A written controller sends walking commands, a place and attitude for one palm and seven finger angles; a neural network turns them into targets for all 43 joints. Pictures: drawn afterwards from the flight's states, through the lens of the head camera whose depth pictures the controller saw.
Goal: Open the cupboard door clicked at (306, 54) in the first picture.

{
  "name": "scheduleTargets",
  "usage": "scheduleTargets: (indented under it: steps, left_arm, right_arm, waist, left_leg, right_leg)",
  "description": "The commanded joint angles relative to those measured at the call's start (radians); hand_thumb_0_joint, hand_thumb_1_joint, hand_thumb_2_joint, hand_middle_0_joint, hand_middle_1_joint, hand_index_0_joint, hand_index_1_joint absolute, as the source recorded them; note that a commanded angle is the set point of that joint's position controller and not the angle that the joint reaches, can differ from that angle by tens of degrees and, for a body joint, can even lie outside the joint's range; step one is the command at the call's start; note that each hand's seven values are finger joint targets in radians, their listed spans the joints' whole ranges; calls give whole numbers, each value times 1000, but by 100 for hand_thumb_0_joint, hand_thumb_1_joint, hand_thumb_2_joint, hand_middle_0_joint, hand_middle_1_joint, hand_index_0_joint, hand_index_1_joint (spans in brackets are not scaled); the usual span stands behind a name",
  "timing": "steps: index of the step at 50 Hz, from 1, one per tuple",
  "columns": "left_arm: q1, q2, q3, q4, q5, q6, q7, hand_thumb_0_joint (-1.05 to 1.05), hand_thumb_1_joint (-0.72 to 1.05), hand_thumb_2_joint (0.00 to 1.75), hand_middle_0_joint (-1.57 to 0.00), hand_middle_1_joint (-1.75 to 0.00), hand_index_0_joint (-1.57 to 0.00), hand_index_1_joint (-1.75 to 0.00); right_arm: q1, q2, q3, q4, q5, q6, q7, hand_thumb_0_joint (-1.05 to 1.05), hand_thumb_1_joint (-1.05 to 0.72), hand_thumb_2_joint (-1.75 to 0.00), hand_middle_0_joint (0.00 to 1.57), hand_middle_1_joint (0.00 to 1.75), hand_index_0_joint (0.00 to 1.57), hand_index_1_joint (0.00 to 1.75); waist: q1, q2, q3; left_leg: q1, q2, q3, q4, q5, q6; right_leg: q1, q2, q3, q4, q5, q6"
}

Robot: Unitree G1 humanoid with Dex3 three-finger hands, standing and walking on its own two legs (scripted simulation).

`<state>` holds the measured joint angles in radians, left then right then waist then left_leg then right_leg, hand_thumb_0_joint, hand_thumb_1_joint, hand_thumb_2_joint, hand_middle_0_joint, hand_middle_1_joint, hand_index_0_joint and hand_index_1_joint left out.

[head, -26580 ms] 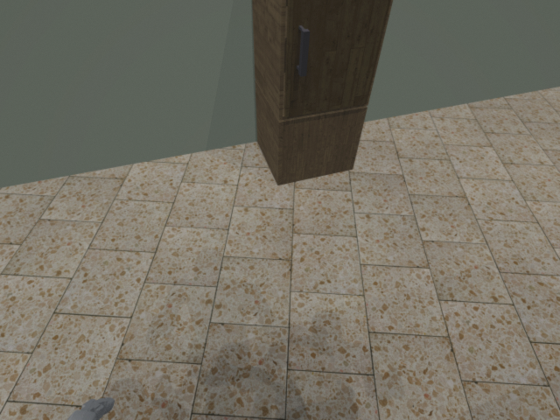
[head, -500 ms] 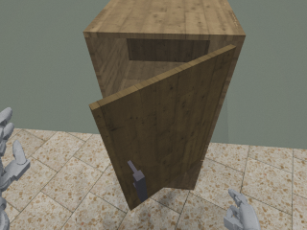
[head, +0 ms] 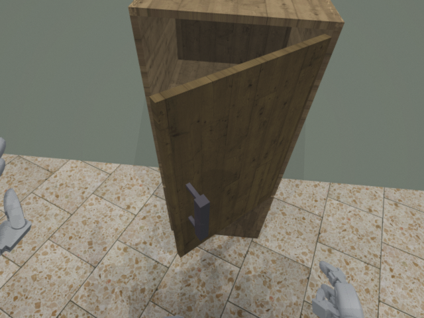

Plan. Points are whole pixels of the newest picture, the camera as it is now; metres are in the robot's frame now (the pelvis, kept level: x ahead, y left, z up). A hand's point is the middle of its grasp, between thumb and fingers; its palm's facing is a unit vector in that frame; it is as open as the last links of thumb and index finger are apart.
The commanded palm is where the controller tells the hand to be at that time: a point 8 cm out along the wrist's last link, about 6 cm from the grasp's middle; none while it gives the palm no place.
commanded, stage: step back with the hand held close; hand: left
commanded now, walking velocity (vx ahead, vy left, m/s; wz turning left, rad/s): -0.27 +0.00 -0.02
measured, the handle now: (196, 212) +0.35 +0.06 -0.05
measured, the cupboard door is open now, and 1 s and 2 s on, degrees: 41 41 41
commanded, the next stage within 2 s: stop stepping back and stand still in 0.78 s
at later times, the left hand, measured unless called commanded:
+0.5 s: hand out of the picture +0.10 +0.25 +0.16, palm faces +0.41 -0.76 -0.51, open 7.5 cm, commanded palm +0.03 +0.29 +0.19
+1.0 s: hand out of the picture -0.06 +0.17 +0.18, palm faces +0.45 -0.72 -0.53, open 7.5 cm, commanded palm -0.12 +0.21 +0.19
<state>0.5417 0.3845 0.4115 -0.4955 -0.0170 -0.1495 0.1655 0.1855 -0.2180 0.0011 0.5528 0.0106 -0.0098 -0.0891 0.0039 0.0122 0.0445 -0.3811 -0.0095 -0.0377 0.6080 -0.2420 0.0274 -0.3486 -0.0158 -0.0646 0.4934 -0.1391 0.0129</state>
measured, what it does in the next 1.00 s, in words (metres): walks backwards: right foot, then left foot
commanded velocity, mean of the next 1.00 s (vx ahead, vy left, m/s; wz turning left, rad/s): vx -0.27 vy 0.03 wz -0.07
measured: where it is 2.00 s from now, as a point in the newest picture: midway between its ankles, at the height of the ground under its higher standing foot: outside the picture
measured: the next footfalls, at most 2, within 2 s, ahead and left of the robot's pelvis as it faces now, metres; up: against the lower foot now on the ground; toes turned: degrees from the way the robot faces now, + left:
right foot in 0.36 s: -0.16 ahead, -0.11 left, +0.00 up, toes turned +4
left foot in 0.54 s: +0.01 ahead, +0.07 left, +0.00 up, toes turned +6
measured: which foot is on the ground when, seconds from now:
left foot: down 0.00-0.42, up 0.44-0.52, down 0.54-0.88, up 0.90-1.00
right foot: down 0.00-0.14, up 0.16-0.34, down 0.36-0.56, up 0.58-0.88, down 0.90-1.00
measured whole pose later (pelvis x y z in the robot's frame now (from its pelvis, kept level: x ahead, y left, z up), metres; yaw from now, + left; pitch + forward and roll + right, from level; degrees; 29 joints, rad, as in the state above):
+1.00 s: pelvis -0.25 -0.09 +0.00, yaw +2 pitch +3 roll +1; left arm 0.60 0.43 0.46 -0.64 -0.04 -0.18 0.16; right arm 0.19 -0.21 -0.02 0.67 0.00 -0.07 -0.05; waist 0.05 -0.04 0.03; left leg -0.67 0.00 -0.02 1.05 -0.33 -0.05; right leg -0.30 0.03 -0.04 0.59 -0.35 -0.07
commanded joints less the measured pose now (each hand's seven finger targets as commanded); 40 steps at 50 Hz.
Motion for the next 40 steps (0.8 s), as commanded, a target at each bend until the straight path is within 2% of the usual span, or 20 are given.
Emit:
scheduleTargets:
  steps: [1, 4, 7, 10, 13, 15, 17, 19, 20, 21, 22, 23, 25, 26, 27, 28, 29, 33, 36, 40]
  left_arm:
    - [-79, 233, 143, -287, 4, -86, 34, 0, 90, 90, -20, -30, -20, -30]
    - [-69, 238, 154, -322, -6, -97, 44, 0, 90, 90, -20, -30, -20, -30]
    - [-23, 225, 191, -310, 7, -102, 41, 0, 90, 90, -20, -30, -20, -30]
    - [-24, 215, 194, -262, 20, -104, 24, 0, 90, 90, -20, -30, -20, -30]
    - [55, 185, 176, -215, 2, -105, 18, 0, 90, 90, -20, -30, -20, -30]
    - [95, 182, 159, -241, -23, -106, 7, 0, 90, 90, -20, -30, -20, -30]
    - [77, 195, 158, -279, -36, -129, 0, 0, 90, 90, -20, -30, -20, -30]
    - [-14, 238, 163, -321, -27, -151, -9, 0, 90, 90, -20, -30, -20, -30]
    - [-61, 274, 171, -328, -22, -157, -8, 0, 90, 90, -20, -30, -20, -30]
    - [-127, 304, 176, -364, -16, -171, -3, 0, 90, 90, -20, -30, -20, -30]
    - [-155, 301, 181, -331, -31, -164, -1, 0, 90, 90, -20, -30, -20, -30]
    - [-124, 313, 206, -294, -32, -152, -5, 0, 90, 90, -20, -30, -20, -30]
    - [-65, 313, 224, -296, -31, -144, -16, 0, 90, 90, -20, -30, -20, -30]
    - [-56, 305, 221, -306, -39, -135, -17, 0, 90, 90, -20, -30, -20, -30]
    - [-74, 272, 186, -356, -40, -136, -15, 0, 90, 90, -20, -30, -20, -30]
    - [-53, 236, 159, -297, -34, -134, -17, 0, 90, 90, -20, -30, -20, -30]
    - [0, 196, 126, -219, -25, -130, -23, 0, 90, 90, -20, -30, -20, -30]
    - [80, 182, 136, -184, -33, -60, -22, 0, 90, 90, -20, -30, -20, -30]
    - [60, 224, 168, -224, -39, -37, -11, 0, 90, 90, -20, -30, -20, -30]
    - [4, 226, 173, -322, -46, -44, 7, 0, 90, 90, -20, -30, -20, -30]
  right_arm:
    - [-71, -140, -58, -141, -6, -64, -10, 0, -90, -90, 20, 30, 20, 30]
    - [-57, -131, -50, -134, -10, -71, -11, 0, -90, -90, 20, 30, 20, 30]
    - [-87, -141, -52, -152, -15, -88, -15, 0, -90, -90, 20, 30, 20, 30]
    - [-78, -127, -77, -142, -19, -103, 1, 0, -90, -90, 20, 30, 20, 30]
    - [-73, -118, -74, -116, -21, -125, 23, 0, -90, -90, 20, 30, 20, 30]
    - [-77, -114, -66, -93, -26, -139, 34, 0, -90, -90, 20, 30, 20, 30]
    - [-69, -108, -58, -64, -36, -138, 40, 0, -90, -90, 20, 30, 20, 30]
    - [-63, -107, -57, -41, -33, -122, 41, 0, -90, -90, 20, 30, 20, 30]
    - [-89, -96, -53, -54, -23, -109, 34, 0, -90, -90, 20, 30, 20, 30]
    - [-104, -76, -44, -64, -15, -91, 23, 0, -90, -90, 20, 30, 20, 30]
    - [-136, -90, -64, -91, 10, -102, 13, 0, -90, -90, 20, 30, 20, 30]
    - [-154, -98, -71, -106, 20, -115, 7, 0, -90, -90, 20, 30, 20, 30]
    - [-169, -88, -46, -123, 11, -116, -12, 0, -90, -90, 20, 30, 20, 30]
    - [-195, -113, -42, -115, 4, -105, -19, 0, -90, -90, 20, 30, 20, 30]
    - [-153, -110, -38, -98, -6, -105, -4, 0, -90, -90, 20, 30, 20, 30]
    - [-111, -104, -50, -79, -21, -118, 23, 0, -90, -90, 20, 30, 20, 30]
    - [-92, -101, -59, -60, -27, -124, 38, 0, -90, -90, 20, 30, 20, 30]
    - [-111, -112, -77, -101, -15, -99, 48, 0, -90, -90, 20, 30, 20, 30]
    - [-147, -132, -79, -134, -12, -88, 36, 0, -90, -90, 20, 30, 20, 30]
    - [-160, -127, -75, -142, -10, -114, 31, 0, -90, -90, 20, 30, 20, 30]
  waist:
    - [-22, -3, -88]
    - [-30, 50, -114]
    - [-1, 288, -134]
    - [-2, 260, -118]
    - [-2, 162, -107]
    - [-6, 201, -130]
    - [-5, 213, -167]
    - [-2, 55, -226]
    - [3, -58, -267]
    - [2, -160, -318]
    - [5, -337, -316]
    - [21, -350, -294]
    - [10, -108, -264]
    - [11, 144, -300]
    - [7, 314, -352]
    - [4, 352, -335]
    - [7, 274, -315]
    - [-8, 99, -208]
    - [-15, 133, -115]
    - [7, 265, -152]
  left_leg:
    - [-87, 21, -24, -93, -274, 1]
    - [-44, 33, -56, -147, -236, -5]
    - [-392, 201, -268, -457, -508, 69]
    - [-445, 277, -286, -455, -477, 126]
    - [-243, 232, -234, -384, -335, 104]
    - [-47, 221, -211, -395, -245, 70]
    - [120, 207, -160, -310, 59, 50]
    - [288, 148, -13, -97, 422, 15]
    - [301, 112, 69, -13, 452, -2]
    - [237, 59, 144, 58, 305, -18]
    - [109, 2, 149, 111, 68, -24]
    - [68, -13, 121, 109, -35, -17]
    - [188, 11, 128, -55, 180, -10]
    - [361, 62, 82, -120, 640, 1]
    - [533, 196, -30, -169, 1089, 48]
    - [533, 316, -114, -223, 1205, 76]
    - [427, 335, -83, -229, 1004, 87]
    - [176, 330, -33, -331, 497, 117]
    - [-115, 334, -46, -480, -89, 112]
    - [-260, 292, 8, -500, -343, 51]
  right_leg:
    - [33, -86, 128, -173, -401, -29]
    - [13, -56, 81, -115, -326, -19]
    - [363, 84, 29, 279, -178, 20]
    - [356, 110, 73, 496, -206, 14]
    - [225, 113, 50, 270, -296, -5]
    - [129, 116, 25, 101, -355, -20]
    - [106, 81, 54, -125, -244, -27]
    - [71, 4, 142, -230, 183, 6]
    - [98, -47, 164, -196, 527, 44]
    - [208, -105, 173, -137, 980, 84]
    - [282, -133, 146, -70, 1269, 168]
    - [274, -146, 146, -30, 1287, 162]
    - [210, -99, 143, 59, 1064, 65]
    - [103, -34, 106, 145, 815, 48]
    - [-10, 55, 63, 302, 144, 37]
    - [-74, 95, 116, 439, -392, 2]
    - [-31, 95, 161, 492, -459, -13]
    - [-4, 77, 88, 529, -334, 23]
    - [116, 77, 48, 529, -290, 24]
    - [297, 95, -54, 360, -335, -9]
